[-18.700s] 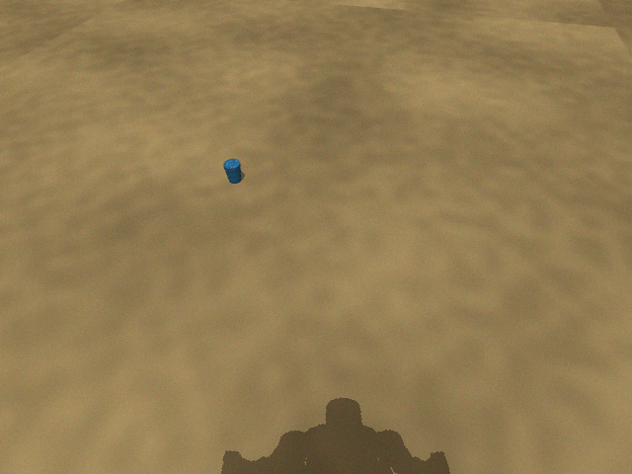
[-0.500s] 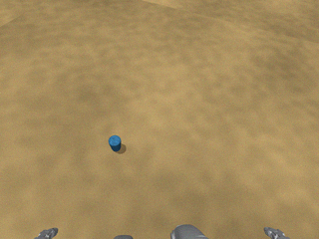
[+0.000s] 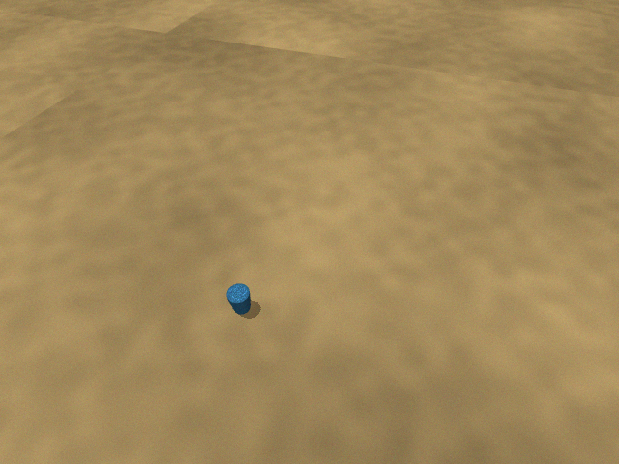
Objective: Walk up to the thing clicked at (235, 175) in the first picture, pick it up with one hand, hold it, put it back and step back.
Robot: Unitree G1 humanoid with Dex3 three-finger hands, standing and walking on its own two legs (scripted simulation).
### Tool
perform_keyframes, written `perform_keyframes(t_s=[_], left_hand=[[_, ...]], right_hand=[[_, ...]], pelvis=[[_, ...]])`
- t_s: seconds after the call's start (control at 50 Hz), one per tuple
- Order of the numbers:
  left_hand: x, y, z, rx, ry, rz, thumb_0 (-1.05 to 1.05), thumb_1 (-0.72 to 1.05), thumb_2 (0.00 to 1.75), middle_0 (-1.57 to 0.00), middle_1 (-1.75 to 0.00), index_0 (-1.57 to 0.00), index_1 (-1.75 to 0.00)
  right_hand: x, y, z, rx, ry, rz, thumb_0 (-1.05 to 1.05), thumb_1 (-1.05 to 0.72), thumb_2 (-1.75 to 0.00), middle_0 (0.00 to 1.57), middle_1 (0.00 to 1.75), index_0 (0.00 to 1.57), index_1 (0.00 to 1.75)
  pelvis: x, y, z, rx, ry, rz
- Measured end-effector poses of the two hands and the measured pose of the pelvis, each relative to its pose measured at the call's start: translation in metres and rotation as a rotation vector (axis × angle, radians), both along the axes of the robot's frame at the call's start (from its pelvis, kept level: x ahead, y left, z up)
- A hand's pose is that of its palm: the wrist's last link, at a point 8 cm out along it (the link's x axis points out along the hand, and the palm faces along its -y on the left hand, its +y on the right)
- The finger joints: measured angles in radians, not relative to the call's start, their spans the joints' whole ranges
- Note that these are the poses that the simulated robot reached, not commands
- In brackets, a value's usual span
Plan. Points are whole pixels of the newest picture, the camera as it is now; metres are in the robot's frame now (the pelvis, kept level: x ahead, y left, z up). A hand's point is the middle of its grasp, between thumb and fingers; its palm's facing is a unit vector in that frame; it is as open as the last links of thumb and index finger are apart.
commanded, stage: walk up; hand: left
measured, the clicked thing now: (240, 300) +0.78 +0.28 -0.71
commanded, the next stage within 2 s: stand in 0.88 s
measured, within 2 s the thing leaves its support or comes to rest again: neither
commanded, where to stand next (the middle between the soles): +0.40 +0.02 m, yaw +2 degrees
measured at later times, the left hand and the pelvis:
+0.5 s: hand out of the picture +0.12 +0.27 -0.15, palm faces +0.06 -0.94 -0.33, open 7.4 cm; pelvis +0.04 +0.00 +0.00, yaw +2 degrees
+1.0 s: hand out of the picture +0.12 +0.26 -0.14, palm faces +0.02 -0.94 -0.34, open 7.4 cm; pelvis +0.04 +0.00 +0.02, yaw +1 degrees
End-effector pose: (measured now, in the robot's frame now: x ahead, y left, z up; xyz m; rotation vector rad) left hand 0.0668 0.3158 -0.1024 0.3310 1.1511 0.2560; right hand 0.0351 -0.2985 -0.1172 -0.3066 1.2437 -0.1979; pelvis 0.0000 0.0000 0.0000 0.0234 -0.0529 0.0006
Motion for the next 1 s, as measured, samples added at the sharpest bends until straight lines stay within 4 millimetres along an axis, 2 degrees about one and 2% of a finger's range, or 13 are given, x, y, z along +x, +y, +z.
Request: perform_keyframes(t_s=[0.06, 0.14, 0.2, 0.28, 0.38, 0.52, 0.74, 0.86, 1.0], left_hand=[[0.011, -0.001, 0.001, -0.006, -0.005, -0.014, 0.01, 0.9, 0.9, -0.21, -0.3, -0.2, -0.3], [0.026, -0.01, 0.002, -0.004, -0.029, -0.035, 0.01, 0.9, 0.9, -0.21, -0.3, -0.2, -0.3], [0.029, -0.02, 0.001, 0.001, -0.044, -0.036, 0.01, 0.9, 0.9, -0.21, -0.3, -0.2, -0.3], [0.028, -0.026, 0.003, -0.016, -0.043, -0.023, 0.01, 0.9, 0.9, -0.21, -0.3, -0.2, -0.3], [0.031, -0.019, -0.002, -0.035, -0.044, 0.0, 0.01, 0.9, 0.9, -0.21, -0.3, -0.2, -0.3], [0.04, -0.006, -0.012, -0.054, -0.01, 0.03, 0.01, 0.9, 0.9, -0.21, -0.3, -0.2, -0.3], [0.042, -0.006, -0.005, -0.042, 0.027, 0.028, 0.01, 0.9, 0.9, -0.21, -0.3, -0.2, -0.3], [0.044, -0.008, -0.001, -0.038, 0.021, 0.029, 0.01, 0.9, 0.9, -0.21, -0.3, -0.2, -0.3], [0.045, -0.015, 0.0, -0.05, 0.038, 0.006, 0.01, 0.9, 0.9, -0.21, -0.3, -0.2, -0.3]], right_hand=[[-0.001, 0.0, 0.007, -0.003, -0.004, -0.004, 0.01, -0.9, -0.9, 0.21, 0.3, 0.21, 0.3], [0.007, -0.011, 0.008, -0.012, -0.01, -0.006, 0.01, -0.9, -0.9, 0.21, 0.3, 0.21, 0.3], [0.019, -0.021, 0.002, -0.019, -0.017, -0.012, 0.01, -0.9, -0.9, 0.21, 0.3, 0.21, 0.3], [0.043, -0.022, 0.004, -0.025, -0.042, 0.009, 0.01, -0.9, -0.9, 0.21, 0.3, 0.21, 0.3], [0.069, -0.013, 0.006, -0.036, -0.065, 0.053, 0.01, -0.91, -0.9, 0.2, 0.3, 0.21, 0.3], [0.089, 0.009, 0.011, -0.023, -0.074, 0.066, 0.01, -0.91, -0.9, 0.2, 0.3, 0.21, 0.3], [0.129, 0.02, 0.016, 0.012, -0.131, 0.073, 0.01, -0.9, -0.9, 0.21, 0.3, 0.21, 0.3], [0.135, 0.018, 0.018, 0.013, -0.138, 0.068, 0.01, -0.9, -0.9, 0.21, 0.3, 0.21, 0.3], [0.122, 0.012, 0.02, 0.01, -0.114, 0.048, 0.01, -0.9, -0.9, 0.21, 0.3, 0.21, 0.3]], pelvis=[[0.003, -0.003, 0.004, -0.015, 0.007, 0.002], [0.007, -0.011, 0.003, -0.016, 0.012, -0.002], [0.01, -0.015, 0.0, -0.04, -0.001, 0.008], [0.018, -0.013, 0.002, -0.024, 0.0, 0.019], [0.028, -0.003, 0.001, -0.026, 0.001, 0.042], [0.037, 0.004, 0.002, -0.016, 0.004, 0.029], [0.045, 0.003, 0.009, -0.028, 0.007, 0.026], [0.045, 0.002, 0.011, -0.028, 0.002, 0.023], [0.041, 0.001, 0.015, -0.025, -0.001, 0.021]])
